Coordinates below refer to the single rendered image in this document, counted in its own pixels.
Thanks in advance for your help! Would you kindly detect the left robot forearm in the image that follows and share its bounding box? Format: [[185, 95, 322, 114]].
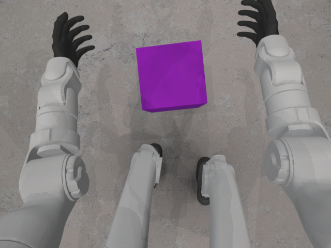
[[19, 57, 82, 200]]

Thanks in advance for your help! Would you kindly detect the right robot hand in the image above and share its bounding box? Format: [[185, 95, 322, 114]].
[[237, 0, 279, 48]]

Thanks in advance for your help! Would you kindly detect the right robot forearm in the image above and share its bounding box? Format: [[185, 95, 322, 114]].
[[254, 35, 331, 142]]

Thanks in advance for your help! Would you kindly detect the robot left shin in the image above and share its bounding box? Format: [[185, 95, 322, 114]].
[[131, 144, 158, 164]]

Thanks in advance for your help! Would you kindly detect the left robot hand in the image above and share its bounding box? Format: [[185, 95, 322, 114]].
[[52, 12, 95, 68]]

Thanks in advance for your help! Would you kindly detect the carton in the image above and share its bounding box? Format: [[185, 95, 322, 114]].
[[136, 40, 207, 113]]

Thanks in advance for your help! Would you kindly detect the left robot thigh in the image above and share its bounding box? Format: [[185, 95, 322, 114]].
[[104, 150, 162, 248]]

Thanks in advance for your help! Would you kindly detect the right robot upper arm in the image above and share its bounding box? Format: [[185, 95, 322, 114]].
[[264, 136, 331, 248]]

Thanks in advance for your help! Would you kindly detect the left robot upper arm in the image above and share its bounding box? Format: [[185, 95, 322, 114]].
[[0, 153, 89, 248]]

